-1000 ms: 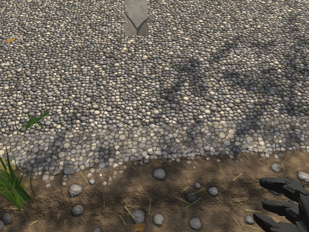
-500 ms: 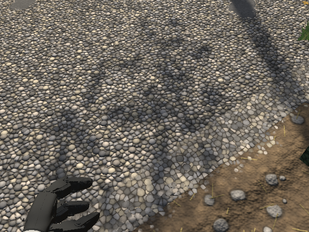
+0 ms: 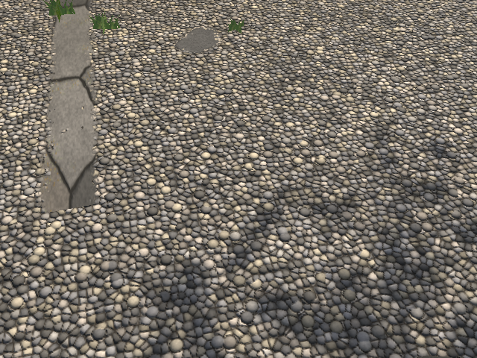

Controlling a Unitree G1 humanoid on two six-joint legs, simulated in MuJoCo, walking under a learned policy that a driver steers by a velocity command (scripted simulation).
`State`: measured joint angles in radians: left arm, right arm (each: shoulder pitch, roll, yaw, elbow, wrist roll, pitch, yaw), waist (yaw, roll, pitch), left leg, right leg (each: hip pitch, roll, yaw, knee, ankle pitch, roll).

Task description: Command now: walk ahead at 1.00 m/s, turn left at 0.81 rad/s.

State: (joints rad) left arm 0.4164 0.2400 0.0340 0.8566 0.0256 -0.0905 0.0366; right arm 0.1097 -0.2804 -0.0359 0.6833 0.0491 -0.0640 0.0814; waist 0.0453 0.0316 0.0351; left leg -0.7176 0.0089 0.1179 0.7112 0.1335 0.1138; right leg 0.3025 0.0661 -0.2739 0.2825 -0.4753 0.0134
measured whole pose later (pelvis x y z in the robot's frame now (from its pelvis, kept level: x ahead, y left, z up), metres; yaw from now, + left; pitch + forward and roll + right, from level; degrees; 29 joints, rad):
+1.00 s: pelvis +0.78 +0.24 +0.00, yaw +57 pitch -1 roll -2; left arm 0.32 0.27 0.02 0.79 -0.02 -0.11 0.01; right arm 0.16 -0.31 -0.06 0.60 0.00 -0.04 0.05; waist 0.02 0.02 0.08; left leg -0.51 -0.09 0.10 0.74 -0.24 0.17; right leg -0.14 -0.02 0.00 1.34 -0.47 0.00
